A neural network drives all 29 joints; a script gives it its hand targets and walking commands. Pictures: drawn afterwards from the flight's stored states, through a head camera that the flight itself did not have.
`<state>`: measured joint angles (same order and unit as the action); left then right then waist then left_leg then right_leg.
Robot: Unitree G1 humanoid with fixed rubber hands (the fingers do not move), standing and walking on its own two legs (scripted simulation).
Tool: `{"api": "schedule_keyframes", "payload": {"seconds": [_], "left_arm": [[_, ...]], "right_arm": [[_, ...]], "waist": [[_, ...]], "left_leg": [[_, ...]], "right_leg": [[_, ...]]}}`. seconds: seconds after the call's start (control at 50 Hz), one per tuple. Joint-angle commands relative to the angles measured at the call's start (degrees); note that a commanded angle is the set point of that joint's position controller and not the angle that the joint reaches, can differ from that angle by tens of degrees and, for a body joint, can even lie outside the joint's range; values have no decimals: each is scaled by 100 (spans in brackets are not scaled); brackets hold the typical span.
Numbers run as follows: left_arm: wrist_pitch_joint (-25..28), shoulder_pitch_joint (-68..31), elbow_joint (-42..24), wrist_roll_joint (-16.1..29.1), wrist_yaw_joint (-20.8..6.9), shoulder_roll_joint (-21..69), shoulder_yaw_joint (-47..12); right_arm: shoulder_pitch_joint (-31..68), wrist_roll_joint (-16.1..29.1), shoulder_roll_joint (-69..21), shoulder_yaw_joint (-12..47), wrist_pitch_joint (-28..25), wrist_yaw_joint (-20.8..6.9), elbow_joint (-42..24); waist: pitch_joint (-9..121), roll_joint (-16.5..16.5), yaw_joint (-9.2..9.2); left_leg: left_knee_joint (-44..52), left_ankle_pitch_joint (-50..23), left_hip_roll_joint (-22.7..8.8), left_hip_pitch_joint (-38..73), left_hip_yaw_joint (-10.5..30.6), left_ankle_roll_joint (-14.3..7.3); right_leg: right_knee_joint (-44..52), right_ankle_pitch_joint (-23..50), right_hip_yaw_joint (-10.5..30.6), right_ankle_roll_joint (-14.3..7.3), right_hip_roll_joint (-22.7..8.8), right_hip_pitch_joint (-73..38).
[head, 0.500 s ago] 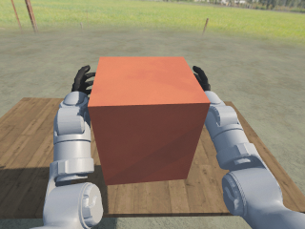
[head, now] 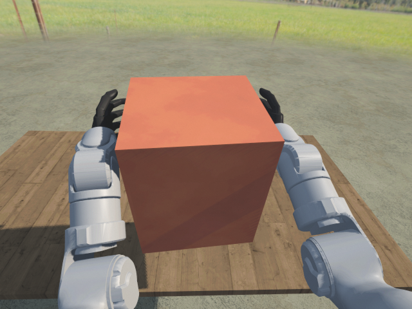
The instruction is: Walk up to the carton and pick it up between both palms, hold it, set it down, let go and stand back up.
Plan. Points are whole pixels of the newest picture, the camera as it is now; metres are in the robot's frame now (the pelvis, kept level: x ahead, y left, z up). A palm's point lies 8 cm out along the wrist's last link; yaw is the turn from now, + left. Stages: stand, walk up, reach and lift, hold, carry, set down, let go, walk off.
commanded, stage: hold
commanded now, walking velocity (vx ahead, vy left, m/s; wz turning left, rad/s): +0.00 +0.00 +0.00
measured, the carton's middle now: (194, 163) +0.34 +0.00 +0.20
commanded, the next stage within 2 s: none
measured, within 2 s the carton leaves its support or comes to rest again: neither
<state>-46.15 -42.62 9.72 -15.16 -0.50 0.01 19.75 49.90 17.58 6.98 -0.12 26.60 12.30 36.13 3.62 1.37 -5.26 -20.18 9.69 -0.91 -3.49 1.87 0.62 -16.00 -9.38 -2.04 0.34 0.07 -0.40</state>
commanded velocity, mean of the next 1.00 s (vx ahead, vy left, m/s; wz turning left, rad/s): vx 0.00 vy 0.00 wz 0.00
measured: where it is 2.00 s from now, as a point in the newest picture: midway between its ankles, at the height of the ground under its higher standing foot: outside the picture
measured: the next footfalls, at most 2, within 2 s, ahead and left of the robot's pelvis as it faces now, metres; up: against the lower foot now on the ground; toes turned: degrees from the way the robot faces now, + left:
none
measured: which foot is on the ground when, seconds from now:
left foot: down 0.00-1.00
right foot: down 0.00-1.00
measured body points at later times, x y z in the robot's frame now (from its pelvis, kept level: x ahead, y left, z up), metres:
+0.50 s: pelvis -0.01 +0.00 +0.00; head -0.09 +0.02 +0.44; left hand +0.36 +0.16 +0.26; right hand +0.37 -0.15 +0.25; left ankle +0.02 +0.12 -0.75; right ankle +0.00 -0.12 -0.75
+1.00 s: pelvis +0.00 +0.00 +0.00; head -0.08 +0.02 +0.44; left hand +0.37 +0.16 +0.25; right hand +0.38 -0.15 +0.25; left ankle +0.02 +0.12 -0.75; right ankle +0.00 -0.12 -0.75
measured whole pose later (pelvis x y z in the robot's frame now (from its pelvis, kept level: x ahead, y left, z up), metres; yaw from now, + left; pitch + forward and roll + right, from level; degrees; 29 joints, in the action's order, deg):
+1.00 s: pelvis +0.00 +0.00 +0.00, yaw +0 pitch -7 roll -1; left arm -45.9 -42.5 11.0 -15.2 -0.6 0.0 20.4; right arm 49.8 16.7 6.2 -0.8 26.5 11.9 37.7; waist 4.1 1.8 -5.3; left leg -20.0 9.4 -0.8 -3.2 2.3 0.8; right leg -16.4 -9.6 -1.8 0.1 0.2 -0.5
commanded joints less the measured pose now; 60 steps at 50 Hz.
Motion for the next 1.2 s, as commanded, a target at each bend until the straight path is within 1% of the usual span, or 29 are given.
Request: {"api": "schedule_keyframes", "payload": {"seconds": [0.0,0.08,0.1,0.14,0.16,0.2,0.22,0.26,0.34,0.38,0.4,0.44,0.46,0.52,0.54,0.6,0.64,0.7,0.72,0.76,0.82,0.86,0.88,0.94,0.98,1.04,1.06,1.08,1.18], "left_arm": [[296,-3884,-824,765,-918,3080,-2803],[310,-4078,-1063,920,-903,3097,-3030],[312,-4102,-930,858,-901,3054,-2919],[267,-3962,-766,854,-865,3169,-3009],[290,-4143,-1003,886,-844,3165,-3032],[263,-3955,-768,828,-814,3160,-2972],[250,-3818,-827,828,-803,3185,-2995],[193,-3735,-696,699,-856,3108,-2866],[212,-3995,-429,694,-918,3123,-2691],[318,-4297,-767,865,-878,3113,-3030],[316,-4268,-771,905,-856,3182,-3066],[319,-4177,-291,735,-900,3034,-2742],[333,-4171,-196,710,-937,3009,-2671],[409,-4459,-385,876,-914,3149,-2843],[388,-4276,-180,809,-902,3193,-2731],[426,-4309,122,698,-908,3058,-2552],[480,-4555,71,721,-877,3083,-2568],[517,-4464,-11,778,-796,3230,-2708],[552,-4484,-314,908,-755,3343,-2828],[488,-4159,-75,823,-734,3260,-2709],[392,-3884,-37,609,-857,3064,-2504],[393,-4230,-357,697,-893,3020,-2650],[387,-4236,-393,695,-889,3072,-2621],[457,-4367,-530,879,-838,3206,-2893],[457,-4232,-616,917,-837,3235,-3015],[403,-3998,-525,823,-844,3205,-2969],[335,-3974,-292,751,-880,3096,-2753],[360,-4108,-380,814,-905,3195,-2819],[416,-4319,-547,930,-799,3315,-3037]], "right_arm": [[3923,687,-3749,1914,-25,-385,-1921],[4041,660,-3813,1896,-56,-454,-2099],[4057,616,-3797,1882,-32,-468,-1971],[4109,623,-3730,1893,-49,-486,-1997],[4277,633,-3804,1956,-78,-497,-2119],[4267,635,-3799,2048,-85,-495,-2155],[4143,650,-3754,1975,-76,-495,-2077],[3931,615,-3697,1978,-21,-471,-1835],[4259,448,-3765,1705,-46,-537,-1647],[4182,523,-3882,1786,-72,-526,-1753],[4140,545,-3938,1834,-58,-511,-1781],[4120,430,-3849,1700,15,-483,-1459],[4094,359,-3836,1650,18,-493,-1305],[4362,473,-3952,1630,-85,-528,-1468],[4482,404,-3881,1625,-124,-519,-1643],[4296,339,-3851,1498,-96,-562,-1082],[4529,291,-3941,1463,-149,-630,-1114],[4566,400,-3846,1487,-213,-661,-1256],[4693,500,-3984,1659,-275,-649,-1545],[4568,608,-3890,1802,-242,-561,-1630],[4201,573,-3771,1825,-124,-472,-1348],[4083,525,-3829,1659,-76,-481,-1213],[4156,520,-3886,1693,-90,-503,-1279],[4285,621,-3966,1715,-123,-519,-1616],[4289,629,-3919,1818,-141,-483,-1867],[3980,589,-3803,1821,-70,-457,-1605],[4083,511,-3751,1764,-51,-442,-1581],[4246,534,-3822,1740,-90,-444,-1735],[4335,564,-3848,1860,-124,-512,-1773]], "waist": [[1966,-255,-135],[1986,-287,-134],[1717,-208,-45],[1666,-449,-35],[2020,-257,-25],[1914,-233,68],[1916,-287,-7],[1685,-289,40],[1376,-163,20],[1931,-390,-120],[1968,-367,-120],[1542,-171,-25],[1513,-89,-81],[1793,-290,-121],[1647,-296,-48],[1314,-210,8],[1631,-238,11],[1882,-429,11],[2283,-256,37],[2149,-150,54],[1686,-113,86],[1626,-205,-43],[1604,-196,30],[1884,-409,-109],[2058,-388,-77],[1734,-340,-112],[1527,-219,-43],[1638,-183,-110],[1922,-386,-54]], "left_leg": [[50,-1745,374,623,-185,181],[130,-1574,362,617,-144,189],[172,-1413,358,531,-166,157],[137,-1560,352,599,-169,187],[158,-1458,328,626,-139,181],[124,-1652,325,636,-172,134],[87,-1694,337,683,-170,181],[155,-1607,347,623,-229,174],[406,-807,310,283,-226,82],[253,-1040,342,479,-232,82],[180,-1311,384,591,-173,90],[307,-871,385,371,-233,67],[407,-601,373,245,-209,40],[371,-671,374,323,-211,39],[327,-773,350,313,-149,67],[470,-423,324,175,-255,22],[488,-340,344,101,-253,-4],[386,-681,314,331,-205,106],[268,-1131,301,462,-154,104],[104,-1545,356,601,-197,101],[219,-1074,388,453,-238,22],[330,-897,362,417,-223,49],[340,-994,364,340,-211,56],[241,-1123,372,417,-168,87],[148,-1463,386,509,-168,140],[130,-1534,341,614,-157,187],[199,-1184,373,559,-182,139],[262,-1016,379,452,-198,113],[194,-1281,376,520,-153,171]], "right_leg": [[24,1663,-11,320,416,-621],[38,1355,-55,265,430,-458],[90,1155,-89,261,418,-371],[139,1152,-59,255,419,-264],[92,1079,-124,235,438,-324],[71,1310,-79,231,455,-403],[27,1388,-80,247,433,-469],[94,1376,-64,268,423,-422],[193,497,-113,212,384,-193],[97,923,-28,240,354,-231],[64,1180,6,261,340,-311],[193,755,-28,261,382,-234],[218,552,-20,286,349,-288],[169,634,7,282,319,-272],[150,665,-28,233,352,-257],[239,183,-25,220,312,-65],[201,39,-54,214,325,-109],[146,316,-55,186,397,-168],[59,733,-89,195,416,-283],[95,1172,-54,246,419,-319],[125,1044,-2,337,366,-410],[174,697,-27,287,354,-321],[164,732,-42,261,384,-274],[112,937,10,265,365,-384],[50,1325,10,268,365,-447],[91,1207,-76,240,408,-311],[168,958,-66,287,387,-262],[171,856,-34,256,380,-265],[100,884,-88,235,401,-234]]}}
